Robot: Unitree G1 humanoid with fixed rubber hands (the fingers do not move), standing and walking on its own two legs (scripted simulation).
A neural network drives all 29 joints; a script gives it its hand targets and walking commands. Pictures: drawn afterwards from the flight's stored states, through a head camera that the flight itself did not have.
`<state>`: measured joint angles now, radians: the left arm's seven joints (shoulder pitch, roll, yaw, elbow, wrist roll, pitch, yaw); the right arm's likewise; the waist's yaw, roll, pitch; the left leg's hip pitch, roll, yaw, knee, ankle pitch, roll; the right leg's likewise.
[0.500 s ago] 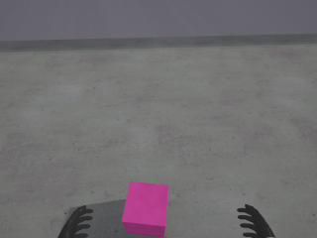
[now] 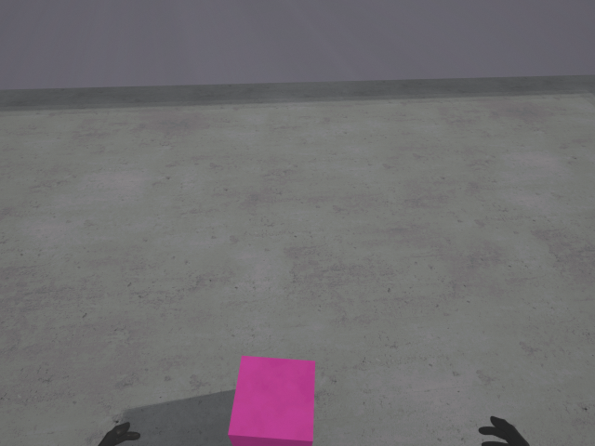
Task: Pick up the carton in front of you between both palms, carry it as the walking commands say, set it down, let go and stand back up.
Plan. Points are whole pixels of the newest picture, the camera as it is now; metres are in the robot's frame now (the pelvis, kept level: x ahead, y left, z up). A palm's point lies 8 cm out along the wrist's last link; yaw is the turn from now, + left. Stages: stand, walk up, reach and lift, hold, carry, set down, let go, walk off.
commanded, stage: stand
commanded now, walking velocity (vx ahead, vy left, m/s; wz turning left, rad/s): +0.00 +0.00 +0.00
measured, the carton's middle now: (275, 409) +0.37 +0.07 -0.65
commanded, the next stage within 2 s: none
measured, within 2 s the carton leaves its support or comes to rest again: neither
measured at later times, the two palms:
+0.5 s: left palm out of the picture +0.08 +0.31 -0.10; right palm out of the picture +0.10 -0.29 -0.09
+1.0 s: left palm out of the picture +0.06 +0.31 -0.10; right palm out of the picture +0.08 -0.30 -0.08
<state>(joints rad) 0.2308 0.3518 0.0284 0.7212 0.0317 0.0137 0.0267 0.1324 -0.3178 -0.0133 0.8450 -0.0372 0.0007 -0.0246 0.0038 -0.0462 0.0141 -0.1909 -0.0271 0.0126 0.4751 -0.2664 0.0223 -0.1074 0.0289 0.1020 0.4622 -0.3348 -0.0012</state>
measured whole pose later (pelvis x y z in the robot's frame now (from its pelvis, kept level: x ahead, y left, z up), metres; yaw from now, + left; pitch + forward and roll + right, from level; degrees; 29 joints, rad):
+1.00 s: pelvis -0.02 +0.01 +0.01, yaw -1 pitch -4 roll +0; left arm 0.18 0.39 0.00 0.95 0.02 -0.01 0.02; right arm 0.09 -0.37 -0.01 1.03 -0.02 -0.01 -0.01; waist 0.00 -0.04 0.04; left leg -0.12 -0.03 0.03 0.35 -0.18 0.03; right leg -0.04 0.01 0.10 0.34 -0.24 0.02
